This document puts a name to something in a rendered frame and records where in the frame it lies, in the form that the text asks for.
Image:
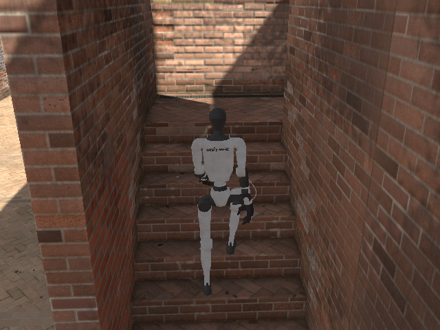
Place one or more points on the left robot forearm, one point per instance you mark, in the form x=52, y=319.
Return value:
x=202, y=177

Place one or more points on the right robot hand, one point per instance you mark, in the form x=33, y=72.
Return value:
x=250, y=212

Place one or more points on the robot head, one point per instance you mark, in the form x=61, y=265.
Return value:
x=217, y=119

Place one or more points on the right robot forearm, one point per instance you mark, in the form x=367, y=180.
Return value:
x=245, y=188

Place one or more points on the left robot hand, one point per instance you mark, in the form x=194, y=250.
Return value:
x=209, y=183

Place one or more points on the left robot upper arm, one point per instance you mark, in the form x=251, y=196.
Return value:
x=197, y=156

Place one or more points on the right robot foot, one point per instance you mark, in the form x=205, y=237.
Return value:
x=230, y=249

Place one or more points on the right robot upper arm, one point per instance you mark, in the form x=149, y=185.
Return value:
x=239, y=144

